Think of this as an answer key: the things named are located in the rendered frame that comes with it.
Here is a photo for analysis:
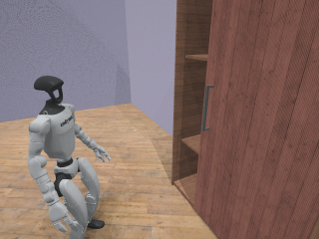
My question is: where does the left robot forearm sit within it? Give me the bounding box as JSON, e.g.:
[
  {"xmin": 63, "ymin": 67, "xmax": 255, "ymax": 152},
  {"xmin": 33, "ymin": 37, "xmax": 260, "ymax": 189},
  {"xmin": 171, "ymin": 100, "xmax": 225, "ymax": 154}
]
[{"xmin": 75, "ymin": 128, "xmax": 98, "ymax": 149}]

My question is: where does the handle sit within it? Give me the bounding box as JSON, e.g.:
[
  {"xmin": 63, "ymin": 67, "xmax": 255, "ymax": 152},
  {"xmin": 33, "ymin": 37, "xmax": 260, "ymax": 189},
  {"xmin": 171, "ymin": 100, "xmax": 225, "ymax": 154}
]
[{"xmin": 201, "ymin": 85, "xmax": 214, "ymax": 131}]

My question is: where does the left robot hand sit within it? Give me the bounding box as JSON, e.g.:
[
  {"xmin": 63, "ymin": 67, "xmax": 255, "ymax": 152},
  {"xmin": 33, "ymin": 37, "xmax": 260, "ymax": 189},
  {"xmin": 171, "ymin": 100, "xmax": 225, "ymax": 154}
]
[{"xmin": 93, "ymin": 145, "xmax": 111, "ymax": 162}]

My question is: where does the right robot shin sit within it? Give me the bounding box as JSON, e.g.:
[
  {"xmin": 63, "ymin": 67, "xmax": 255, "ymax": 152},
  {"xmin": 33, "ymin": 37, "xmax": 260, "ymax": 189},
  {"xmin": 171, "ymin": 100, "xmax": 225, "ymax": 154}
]
[{"xmin": 70, "ymin": 221, "xmax": 88, "ymax": 239}]

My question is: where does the left robot upper arm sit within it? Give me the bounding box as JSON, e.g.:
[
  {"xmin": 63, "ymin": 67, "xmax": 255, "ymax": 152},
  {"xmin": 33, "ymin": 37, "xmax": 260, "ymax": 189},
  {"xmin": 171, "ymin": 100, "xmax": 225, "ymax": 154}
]
[{"xmin": 62, "ymin": 104, "xmax": 81, "ymax": 135}]

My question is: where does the wardrobe door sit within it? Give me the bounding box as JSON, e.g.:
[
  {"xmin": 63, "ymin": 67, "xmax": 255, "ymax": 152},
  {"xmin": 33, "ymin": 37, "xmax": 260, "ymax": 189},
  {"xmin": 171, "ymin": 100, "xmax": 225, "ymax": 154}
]
[
  {"xmin": 309, "ymin": 218, "xmax": 319, "ymax": 239},
  {"xmin": 193, "ymin": 0, "xmax": 319, "ymax": 239}
]

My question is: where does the right robot forearm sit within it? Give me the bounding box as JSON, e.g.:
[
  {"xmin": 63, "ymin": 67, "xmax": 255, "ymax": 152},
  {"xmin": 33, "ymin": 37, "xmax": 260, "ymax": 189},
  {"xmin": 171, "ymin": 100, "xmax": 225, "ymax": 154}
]
[{"xmin": 28, "ymin": 158, "xmax": 60, "ymax": 206}]

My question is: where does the robot torso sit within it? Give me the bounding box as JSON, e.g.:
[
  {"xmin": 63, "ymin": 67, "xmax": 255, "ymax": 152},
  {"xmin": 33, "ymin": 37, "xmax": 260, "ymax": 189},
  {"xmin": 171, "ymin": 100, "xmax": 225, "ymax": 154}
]
[{"xmin": 36, "ymin": 103, "xmax": 79, "ymax": 180}]

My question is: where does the right robot hand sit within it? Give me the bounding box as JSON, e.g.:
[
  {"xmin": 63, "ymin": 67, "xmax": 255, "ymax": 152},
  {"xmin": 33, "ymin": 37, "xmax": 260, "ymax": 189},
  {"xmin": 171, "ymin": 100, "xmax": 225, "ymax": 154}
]
[{"xmin": 48, "ymin": 201, "xmax": 77, "ymax": 233}]

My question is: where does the right robot upper arm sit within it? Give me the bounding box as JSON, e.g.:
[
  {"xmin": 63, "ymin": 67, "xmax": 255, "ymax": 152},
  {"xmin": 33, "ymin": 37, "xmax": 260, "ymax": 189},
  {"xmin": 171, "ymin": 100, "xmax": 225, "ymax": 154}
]
[{"xmin": 27, "ymin": 117, "xmax": 51, "ymax": 168}]

